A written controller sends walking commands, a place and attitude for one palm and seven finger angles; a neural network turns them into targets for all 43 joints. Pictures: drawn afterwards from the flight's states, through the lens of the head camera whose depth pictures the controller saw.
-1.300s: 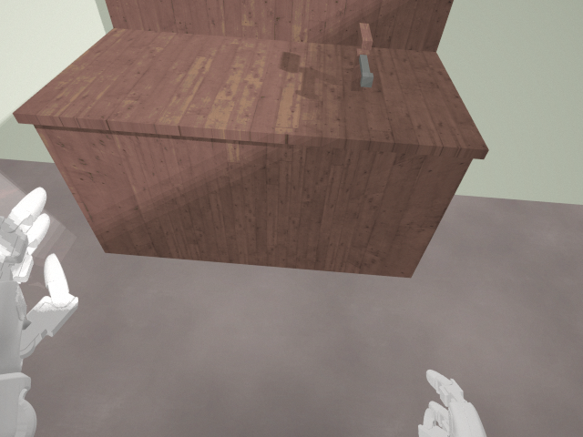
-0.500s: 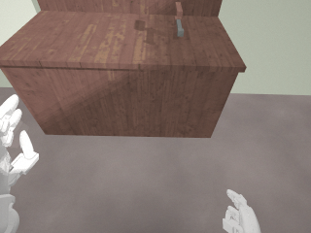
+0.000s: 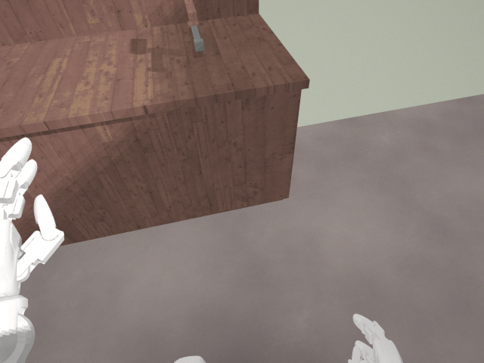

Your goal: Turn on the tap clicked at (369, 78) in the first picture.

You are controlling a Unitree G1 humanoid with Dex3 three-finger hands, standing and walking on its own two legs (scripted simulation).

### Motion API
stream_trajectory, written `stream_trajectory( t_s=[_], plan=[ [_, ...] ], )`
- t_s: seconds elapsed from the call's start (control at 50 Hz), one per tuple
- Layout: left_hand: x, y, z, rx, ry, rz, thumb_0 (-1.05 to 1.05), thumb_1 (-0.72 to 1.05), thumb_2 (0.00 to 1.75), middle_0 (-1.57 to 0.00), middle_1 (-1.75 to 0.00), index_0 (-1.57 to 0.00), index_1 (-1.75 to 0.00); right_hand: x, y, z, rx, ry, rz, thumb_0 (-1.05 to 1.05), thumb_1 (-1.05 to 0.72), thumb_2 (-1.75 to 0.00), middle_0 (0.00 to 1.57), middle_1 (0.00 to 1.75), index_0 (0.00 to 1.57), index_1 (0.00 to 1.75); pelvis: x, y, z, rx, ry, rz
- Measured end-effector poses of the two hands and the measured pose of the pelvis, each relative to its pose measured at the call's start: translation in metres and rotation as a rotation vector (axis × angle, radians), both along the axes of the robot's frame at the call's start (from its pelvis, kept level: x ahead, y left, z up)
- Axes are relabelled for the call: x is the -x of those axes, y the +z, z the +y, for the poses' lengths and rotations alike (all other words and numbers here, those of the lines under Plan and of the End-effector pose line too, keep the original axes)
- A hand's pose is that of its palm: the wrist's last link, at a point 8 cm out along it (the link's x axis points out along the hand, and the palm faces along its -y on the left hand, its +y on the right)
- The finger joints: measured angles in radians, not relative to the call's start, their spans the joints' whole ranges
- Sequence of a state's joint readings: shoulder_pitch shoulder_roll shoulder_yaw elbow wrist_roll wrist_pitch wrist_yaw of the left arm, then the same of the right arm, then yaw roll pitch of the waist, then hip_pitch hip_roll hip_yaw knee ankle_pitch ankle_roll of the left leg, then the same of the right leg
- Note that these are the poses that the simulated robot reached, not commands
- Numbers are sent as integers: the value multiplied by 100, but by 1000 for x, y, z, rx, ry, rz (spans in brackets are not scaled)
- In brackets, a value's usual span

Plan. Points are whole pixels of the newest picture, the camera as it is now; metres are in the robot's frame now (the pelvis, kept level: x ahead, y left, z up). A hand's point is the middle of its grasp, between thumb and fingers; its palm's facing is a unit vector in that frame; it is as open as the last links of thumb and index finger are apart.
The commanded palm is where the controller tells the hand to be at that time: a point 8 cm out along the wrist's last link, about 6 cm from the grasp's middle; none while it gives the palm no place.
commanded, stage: walk to a spot facing it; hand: left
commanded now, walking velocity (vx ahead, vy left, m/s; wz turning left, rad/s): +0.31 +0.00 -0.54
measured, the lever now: (199, 45) +0.94 +0.23 +0.10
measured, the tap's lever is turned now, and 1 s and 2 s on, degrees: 0 0 0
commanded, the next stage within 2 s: turn to face it in 0.60 s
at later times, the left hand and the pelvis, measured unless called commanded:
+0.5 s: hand (128, 159) +0.34 +0.20 +0.19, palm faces +0.23 -0.91 -0.36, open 7.4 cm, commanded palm +0.30 +0.23 +0.21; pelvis +0.07 +0.00 +0.03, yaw -15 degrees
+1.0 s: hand (262, 107) +0.44 +0.01 +0.22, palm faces -0.03 -0.82 -0.57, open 7.4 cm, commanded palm +0.40 +0.10 +0.21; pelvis +0.15 -0.10 +0.02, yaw -22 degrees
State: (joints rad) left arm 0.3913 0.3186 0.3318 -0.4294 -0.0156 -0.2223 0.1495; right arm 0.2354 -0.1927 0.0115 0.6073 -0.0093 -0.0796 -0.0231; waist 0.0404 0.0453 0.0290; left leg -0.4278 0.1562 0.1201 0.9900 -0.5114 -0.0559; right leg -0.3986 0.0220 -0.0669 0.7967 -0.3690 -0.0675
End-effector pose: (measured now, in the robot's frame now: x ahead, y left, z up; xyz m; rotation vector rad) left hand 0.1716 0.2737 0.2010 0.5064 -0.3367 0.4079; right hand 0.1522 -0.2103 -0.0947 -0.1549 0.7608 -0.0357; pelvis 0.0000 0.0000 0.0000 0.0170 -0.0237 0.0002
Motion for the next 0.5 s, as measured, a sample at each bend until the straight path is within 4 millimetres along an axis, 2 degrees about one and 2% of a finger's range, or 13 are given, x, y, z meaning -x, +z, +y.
stream_trajectory(
  t_s=[0.04, 0.14, 0.28, 0.34, 0.42, 0.5],
  plan=[
    [-14, -1, -11, 30, -39, 6, 1, 89, 90, -21, -31, -20, -30, 5, 4, -11, 14, -22, 30, 1, -90, -90, 20, 30, 20, 30, 0, 6, -4, -8, -24, 2],
    [-41, 6, -30, 6, -149, 82, 1, 89, 90, -22, -31, -21, -30, 20, 29, -41, 48, -138, 58, 1, -90, -90, 20, 30, 20, 30, -7, 26, -9, -19, -93, 31],
    [-70, 33, -35, -55, -242, 10, 1, 89, 90, -22, -31, -21, -30, 31, 52, -70, 128, -252, 57, 1, -90, -90, 20, 30, 20, 30, -28, 36, -5, -26, -160, 65],
    [-85, 29, -29, -25, -243, -12, 1, 89, 90, -22, -31, -21, -30, 27, 56, -71, 150, -289, 41, 1, -90, -90, 20, 30, 20, 30, -42, 34, 1, -12, -177, 64],
    [-110, 11, -20, 28, -241, -21, 1, 89, 90, -22, -31, -21, -30, 13, 54, -62, 161, -336, 3, 1, -90, -90, 20, 30, 20, 30, -59, 24, 8, -9, -212, 40],
    [-138, 2, -28, 56, -252, 20, 1, 89, 90, -21, -31, -20, -30, -1, 53, -44, 108, -345, -23, 1, -90, -90, 20, 30, 20, 30, -74, 27, 4, 3, -260, 24]
  ],
)
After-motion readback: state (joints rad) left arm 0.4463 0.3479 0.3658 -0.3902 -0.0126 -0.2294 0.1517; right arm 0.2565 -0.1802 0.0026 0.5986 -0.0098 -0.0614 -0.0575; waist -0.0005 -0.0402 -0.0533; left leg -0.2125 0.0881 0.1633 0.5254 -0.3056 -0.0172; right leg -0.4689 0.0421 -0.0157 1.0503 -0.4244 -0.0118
